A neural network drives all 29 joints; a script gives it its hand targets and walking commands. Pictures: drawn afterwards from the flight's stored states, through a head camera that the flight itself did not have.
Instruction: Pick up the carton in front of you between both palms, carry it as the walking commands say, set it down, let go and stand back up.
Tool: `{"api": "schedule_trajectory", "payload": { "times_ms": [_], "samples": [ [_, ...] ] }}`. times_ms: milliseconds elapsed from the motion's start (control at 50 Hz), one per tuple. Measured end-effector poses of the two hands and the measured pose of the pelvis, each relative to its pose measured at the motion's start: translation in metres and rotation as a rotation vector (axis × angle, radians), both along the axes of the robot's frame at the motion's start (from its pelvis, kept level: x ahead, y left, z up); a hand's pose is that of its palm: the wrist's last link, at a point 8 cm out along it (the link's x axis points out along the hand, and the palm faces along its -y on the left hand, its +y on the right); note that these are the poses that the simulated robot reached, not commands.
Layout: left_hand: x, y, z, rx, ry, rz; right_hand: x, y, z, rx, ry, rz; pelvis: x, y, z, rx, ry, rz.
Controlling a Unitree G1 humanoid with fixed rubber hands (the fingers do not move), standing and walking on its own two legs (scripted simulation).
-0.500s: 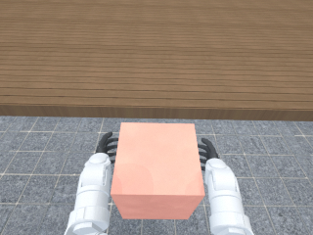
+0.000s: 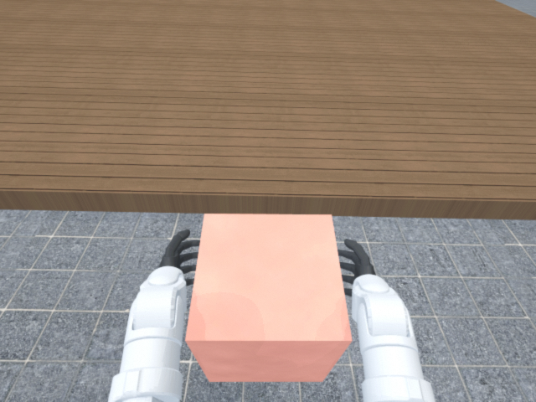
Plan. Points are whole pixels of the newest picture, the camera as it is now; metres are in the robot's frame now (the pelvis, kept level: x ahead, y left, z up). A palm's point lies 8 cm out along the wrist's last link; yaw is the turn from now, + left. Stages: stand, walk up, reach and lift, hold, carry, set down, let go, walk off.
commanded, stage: hold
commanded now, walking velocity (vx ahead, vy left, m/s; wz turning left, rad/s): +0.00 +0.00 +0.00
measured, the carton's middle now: (267, 302) +0.29 +0.00 -0.04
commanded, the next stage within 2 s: carry in 0.96 s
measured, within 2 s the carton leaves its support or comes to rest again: neither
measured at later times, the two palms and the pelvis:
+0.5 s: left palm (167, 283) +0.28 +0.15 +0.05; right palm (363, 287) +0.27 -0.14 +0.05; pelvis -0.01 +0.00 +0.00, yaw +0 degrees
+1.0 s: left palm (170, 279) +0.28 +0.15 +0.05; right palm (362, 282) +0.28 -0.15 +0.05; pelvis -0.01 +0.00 +0.00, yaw +0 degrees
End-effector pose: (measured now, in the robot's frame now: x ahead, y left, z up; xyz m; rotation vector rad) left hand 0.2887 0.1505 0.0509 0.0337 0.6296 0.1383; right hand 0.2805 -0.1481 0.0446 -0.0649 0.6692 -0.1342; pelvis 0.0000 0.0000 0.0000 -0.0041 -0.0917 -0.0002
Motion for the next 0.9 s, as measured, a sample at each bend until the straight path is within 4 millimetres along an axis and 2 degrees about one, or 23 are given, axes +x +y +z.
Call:
{"api": "schedule_trajectory", "payload": {
  "times_ms": [200,540,900],
  "samples": [
    [-0.010,0.004,-0.003,-0.001,0.023,0.011,-0.005,0.004,0.002,-0.004,0.020,0.007,-0.007,0.000,-0.002,-0.002,-0.030,0.004],
    [-0.013,0.004,-0.002,-0.011,0.023,0.019,-0.008,0.004,0.002,0.004,0.016,0.001,-0.015,0.001,-0.003,-0.002,-0.039,0.003],
    [-0.008,0.002,-0.005,-0.005,0.033,0.012,-0.003,0.002,0.001,0.000,0.021,-0.002,-0.010,0.001,-0.002,-0.001,-0.027,-0.001]
  ]
}}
